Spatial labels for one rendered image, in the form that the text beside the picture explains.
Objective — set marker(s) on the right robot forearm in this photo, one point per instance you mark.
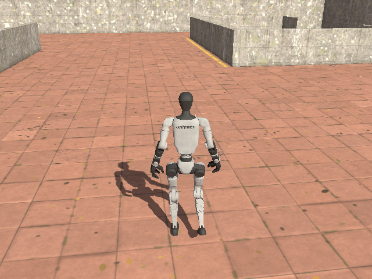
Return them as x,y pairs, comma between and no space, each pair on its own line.
214,154

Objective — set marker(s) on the right robot thigh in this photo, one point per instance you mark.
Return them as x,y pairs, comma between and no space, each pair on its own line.
199,172

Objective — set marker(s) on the robot left hand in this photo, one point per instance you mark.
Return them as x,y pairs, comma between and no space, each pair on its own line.
154,170

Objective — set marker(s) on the left robot forearm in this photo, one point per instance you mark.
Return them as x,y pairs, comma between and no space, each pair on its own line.
157,156

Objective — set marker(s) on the robot right hand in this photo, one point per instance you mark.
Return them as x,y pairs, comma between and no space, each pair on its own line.
212,164

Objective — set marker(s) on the left robot upper arm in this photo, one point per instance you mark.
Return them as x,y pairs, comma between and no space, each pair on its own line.
168,122

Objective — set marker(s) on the right robot shin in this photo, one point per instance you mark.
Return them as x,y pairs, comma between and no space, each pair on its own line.
199,204

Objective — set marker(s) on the right robot upper arm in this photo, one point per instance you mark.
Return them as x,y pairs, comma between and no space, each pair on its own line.
203,122

